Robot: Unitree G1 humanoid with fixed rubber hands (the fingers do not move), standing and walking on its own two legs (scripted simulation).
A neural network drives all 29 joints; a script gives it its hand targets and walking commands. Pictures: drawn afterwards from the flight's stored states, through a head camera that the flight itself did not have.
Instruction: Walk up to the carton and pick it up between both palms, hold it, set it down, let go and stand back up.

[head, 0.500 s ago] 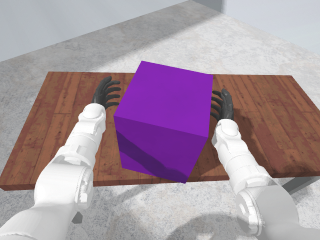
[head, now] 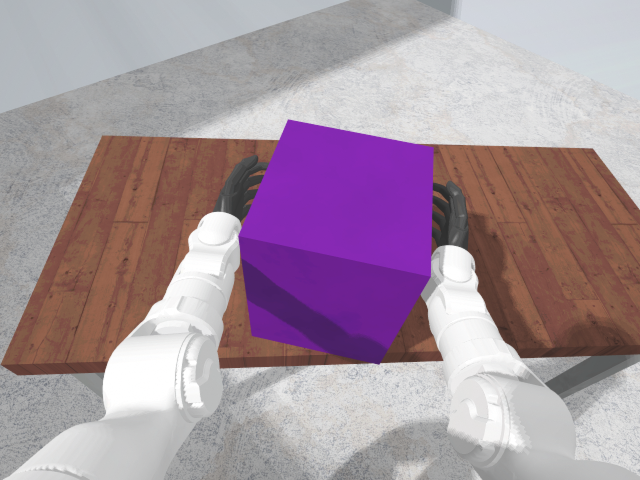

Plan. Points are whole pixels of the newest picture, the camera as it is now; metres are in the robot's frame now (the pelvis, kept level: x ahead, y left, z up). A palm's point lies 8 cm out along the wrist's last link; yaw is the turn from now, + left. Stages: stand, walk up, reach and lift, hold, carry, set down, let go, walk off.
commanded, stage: reach and lift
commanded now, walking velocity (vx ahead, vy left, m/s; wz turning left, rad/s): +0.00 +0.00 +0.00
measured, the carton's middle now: (336, 248) +0.41 -0.02 +0.03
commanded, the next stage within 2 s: none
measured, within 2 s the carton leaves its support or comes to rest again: leaves its support in 1.20 s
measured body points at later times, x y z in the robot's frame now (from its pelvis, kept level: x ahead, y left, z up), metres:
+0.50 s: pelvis +0.03 -0.01 +0.01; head +0.05 +0.03 +0.45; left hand +0.44 +0.13 +0.07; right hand +0.40 -0.16 +0.07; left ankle +0.00 +0.10 -0.74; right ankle +0.01 -0.14 -0.74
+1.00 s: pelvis +0.02 -0.01 +0.01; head +0.05 +0.05 +0.45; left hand +0.44 +0.13 +0.07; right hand +0.39 -0.16 +0.08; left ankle +0.00 +0.10 -0.74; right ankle +0.01 -0.14 -0.74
